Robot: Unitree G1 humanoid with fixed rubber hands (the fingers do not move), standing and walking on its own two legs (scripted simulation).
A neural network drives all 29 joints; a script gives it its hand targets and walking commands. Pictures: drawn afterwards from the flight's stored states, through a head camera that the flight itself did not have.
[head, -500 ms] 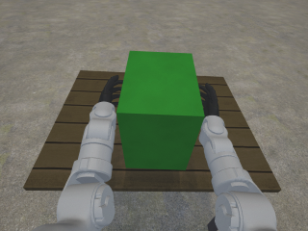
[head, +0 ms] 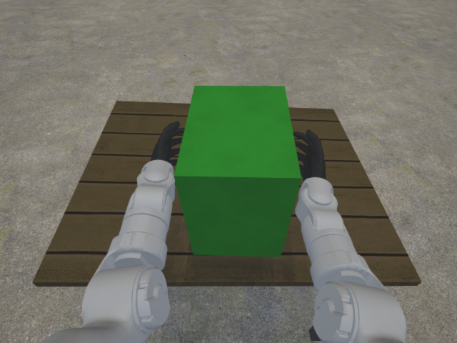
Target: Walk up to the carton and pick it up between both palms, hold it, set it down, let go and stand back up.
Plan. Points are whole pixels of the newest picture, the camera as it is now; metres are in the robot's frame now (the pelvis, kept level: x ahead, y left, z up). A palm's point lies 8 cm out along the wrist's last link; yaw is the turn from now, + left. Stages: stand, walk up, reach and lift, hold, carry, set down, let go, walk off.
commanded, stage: set down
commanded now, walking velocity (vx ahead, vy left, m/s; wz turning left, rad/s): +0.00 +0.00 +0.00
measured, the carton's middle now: (237, 172) +0.44 -0.02 +0.06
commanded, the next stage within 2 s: none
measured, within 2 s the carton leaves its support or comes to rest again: rests again in 1.88 s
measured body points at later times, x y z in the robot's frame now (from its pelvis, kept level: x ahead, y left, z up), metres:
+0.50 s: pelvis +0.01 +0.00 +0.00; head +0.03 +0.02 +0.45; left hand +0.45 +0.11 +0.09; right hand +0.41 -0.17 +0.10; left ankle -0.01 +0.09 -0.75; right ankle -0.01 -0.11 -0.75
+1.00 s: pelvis +0.02 +0.00 +0.00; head +0.06 +0.02 +0.45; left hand +0.47 +0.10 +0.06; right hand +0.42 -0.17 +0.07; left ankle -0.01 +0.09 -0.75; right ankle -0.01 -0.11 -0.75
